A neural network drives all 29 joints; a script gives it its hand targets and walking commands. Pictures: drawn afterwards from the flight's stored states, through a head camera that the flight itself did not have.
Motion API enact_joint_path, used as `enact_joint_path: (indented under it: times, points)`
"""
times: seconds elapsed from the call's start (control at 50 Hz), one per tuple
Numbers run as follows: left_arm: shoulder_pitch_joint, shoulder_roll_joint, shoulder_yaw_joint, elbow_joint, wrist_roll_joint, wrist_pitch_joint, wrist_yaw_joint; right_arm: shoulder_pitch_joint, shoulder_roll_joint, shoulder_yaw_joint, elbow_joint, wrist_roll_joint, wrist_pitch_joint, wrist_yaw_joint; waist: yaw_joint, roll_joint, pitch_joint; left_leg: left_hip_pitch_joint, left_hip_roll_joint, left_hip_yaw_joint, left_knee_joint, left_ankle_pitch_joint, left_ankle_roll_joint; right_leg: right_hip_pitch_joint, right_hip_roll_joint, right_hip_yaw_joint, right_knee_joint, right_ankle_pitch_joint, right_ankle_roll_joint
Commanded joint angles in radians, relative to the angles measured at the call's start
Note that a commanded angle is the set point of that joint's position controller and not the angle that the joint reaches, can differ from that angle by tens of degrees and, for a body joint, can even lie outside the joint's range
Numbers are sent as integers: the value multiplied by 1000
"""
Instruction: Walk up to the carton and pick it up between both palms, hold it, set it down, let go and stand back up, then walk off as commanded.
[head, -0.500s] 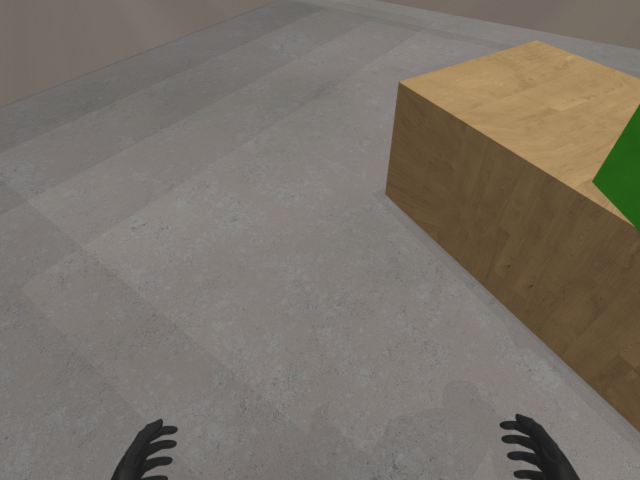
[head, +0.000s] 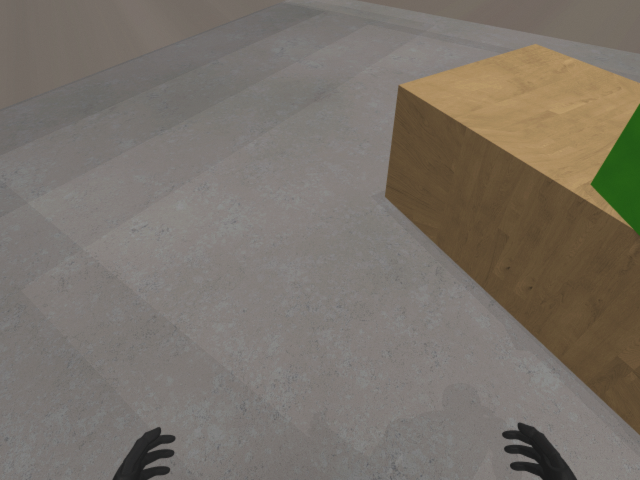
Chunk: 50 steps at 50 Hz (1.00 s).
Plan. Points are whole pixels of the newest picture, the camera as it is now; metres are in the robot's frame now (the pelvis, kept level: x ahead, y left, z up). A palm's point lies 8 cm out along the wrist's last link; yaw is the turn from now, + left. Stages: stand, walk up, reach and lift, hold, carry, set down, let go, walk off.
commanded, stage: stand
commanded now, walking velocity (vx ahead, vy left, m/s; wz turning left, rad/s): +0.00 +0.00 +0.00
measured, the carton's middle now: out of the picture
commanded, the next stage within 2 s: walk up in 0.06 s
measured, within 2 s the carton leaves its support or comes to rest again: neither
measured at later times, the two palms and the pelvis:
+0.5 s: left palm (156, 472) +0.17 +0.24 -0.07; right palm out of the picture +0.08 -0.36 -0.08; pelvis +0.01 -0.05 +0.00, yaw -8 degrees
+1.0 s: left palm (252, 367) +0.31 +0.13 -0.08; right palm out of the picture +0.14 -0.47 -0.08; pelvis +0.15 -0.13 +0.00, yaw -24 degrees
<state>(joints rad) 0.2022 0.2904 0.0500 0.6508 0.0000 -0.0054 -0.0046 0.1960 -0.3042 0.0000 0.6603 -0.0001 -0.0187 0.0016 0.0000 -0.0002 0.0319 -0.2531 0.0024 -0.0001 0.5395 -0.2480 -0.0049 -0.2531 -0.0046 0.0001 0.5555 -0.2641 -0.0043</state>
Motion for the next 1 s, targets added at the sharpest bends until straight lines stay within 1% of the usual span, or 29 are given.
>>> enact_joint_path:
  times: [0.0,0.22,0.24,0.26,0.28,0.3,0.32,0.34,0.36,0.4,0.42,0.46,0.5,0.52,0.54,0.56,0.58,0.6,0.62,0.64,0.66,0.68,0.7,0.72,0.76,0.8,0.86,0.92,0.98]
  points:
    - [-50,221,44,-26,0,-56,1,-59,-210,-81,-20,-4,-41,9,2,-32,-85,76,122,-91,-106,77,40,42,-126,114,-149,101,-21]
    - [-47,223,43,-5,-1,-56,2,-56,-211,-80,4,-3,-40,9,1,-31,-83,84,124,-92,-119,83,38,49,-128,114,-160,107,-19]
    - [-4,253,63,-62,34,-6,-61,62,-340,-142,-30,-43,-49,-6,-40,20,-89,299,142,-67,-135,-257,129,-223,-50,186,-80,-102,-62]
    - [-69,236,67,-96,41,11,-83,141,-366,-158,-16,-54,-50,-17,-87,95,-54,419,280,-208,-283,-410,208,-439,-8,78,45,-197,-23]
    - [-71,226,75,-111,57,21,-88,145,-401,-174,-24,-68,-48,-28,-88,191,-27,368,475,-351,-342,-420,292,-504,-61,42,270,-226,-2]
    - [-57,253,94,-118,66,28,-93,111,-395,-177,-53,-81,-56,-39,-61,117,3,313,531,-368,-343,-361,328,-513,-110,85,399,-212,15]
    - [-33,260,99,-121,70,30,-100,100,-380,-179,-68,-83,-68,-46,-42,42,15,266,524,-330,-344,-284,318,-481,-128,101,446,-187,18]
    - [-2,261,75,-108,57,30,-105,69,-380,-174,-92,-85,-69,-51,-22,-11,19,227,489,-235,-327,-249,261,-452,-133,124,415,-189,32]
    - [29,255,76,-99,54,30,-111,43,-370,-174,-100,-81,-71,-50,-4,25,9,210,443,-153,-303,-228,225,-411,-141,123,391,-180,32]
    - [28,245,78,-94,52,25,-122,1,-362,-173,-100,-85,-78,-45,-11,142,-13,179,370,-18,-290,-229,201,-366,-124,72,361,-117,26]
    - [26,250,79,-96,46,27,-127,-17,-362,-172,-108,-86,-76,-41,-8,168,-18,155,345,30,-280,-223,189,-329,-124,55,331,-88,23]
    - [17,249,76,-102,37,31,-132,-30,-372,-172,-120,-82,-72,-32,-4,184,-25,97,320,93,-261,-236,170,-232,-126,27,240,-62,13]
    - [67,256,81,-88,26,31,-130,-62,-390,-177,-132,-80,-67,-24,27,207,-44,45,309,135,-223,-284,144,-99,-119,-5,158,-33,0]
    - [122,261,85,-67,22,28,-124,-86,-391,-176,-133,-76,-62,-20,59,185,-69,41,286,166,-166,-304,126,-15,-101,-34,93,32,-11]
    - [177,274,91,-34,23,23,-116,-87,-373,-170,-128,-76,-53,-16,83,128,-102,38,248,199,-59,-299,108,66,-68,-58,47,40,-17]
    - [257,292,101,5,23,18,-104,-75,-337,-161,-121,-81,-41,-11,118,25,-136,4,203,233,134,-293,97,159,-37,-50,8,2,-26]
    - [331,338,119,36,24,11,-85,-66,-280,-136,-132,-86,-27,0,157,-142,-108,-122,140,232,384,-360,84,235,10,1,-50,-81,-50]
    - [371,427,140,28,41,9,-64,-94,-218,-109,-170,-80,-22,11,172,-339,-12,-367,77,184,630,-462,51,221,-133,344,-172,-204,-91]
    - [291,475,144,-43,40,5,-57,-93,-238,-110,-206,-46,-21,13,131,-363,55,-513,1,26,720,-478,20,99,-247,800,-408,-426,-176]
    - [219,476,145,-76,22,3,-44,-90,-303,-127,-198,-32,-21,9,100,-252,121,-497,62,-58,741,-412,25,15,-279,839,-454,-603,-226]
    - [186,467,136,-86,14,-2,-34,-56,-334,-128,-182,-28,-29,13,68,-206,147,-483,79,-62,722,-349,33,7,-241,770,-417,-565,-236]
    - [167,455,125,-80,16,-9,-23,-22,-337,-124,-156,-26,-38,17,45,-174,126,-449,93,-54,689,-294,33,29,-197,659,-357,-404,-226]
    - [172,438,112,-78,14,-13,-16,-2,-334,-122,-135,-32,-45,20,35,-155,70,-404,87,-39,642,-269,34,73,-161,577,-312,-264,-207]
    - [188,411,100,-73,13,-15,-16,10,-321,-119,-120,-42,-47,23,33,-139,18,-365,76,-27,611,-228,32,85,-143,526,-290,-176,-195]
    - [215,372,91,-83,17,-18,-13,8,-292,-112,-120,-50,-38,23,45,-115,-10,-329,63,-13,542,-164,23,76,-137,478,-280,-121,-188]
    - [237,359,91,-96,25,-15,-10,-14,-279,-109,-132,-50,-29,24,64,-113,13,-337,55,0,448,-155,13,75,-126,456,-276,-117,-207]
    - [285,360,91,-97,34,-11,-7,-59,-279,-108,-149,-43,-30,22,94,-143,33,-356,40,-3,319,-176,11,119,-127,498,-264,-72,-233]
    - [277,348,86,-103,35,-9,-7,-42,-278,-108,-143,-39,-42,15,81,-158,13,-303,21,-14,211,-129,18,146,-128,523,-216,39,-232]
    - [209,320,74,-116,28,-9,-7,41,-273,-108,-108,-36,-58,1,30,-180,-27,-127,-1,-14,39,-38,21,105,-95,489,-114,202,-190]
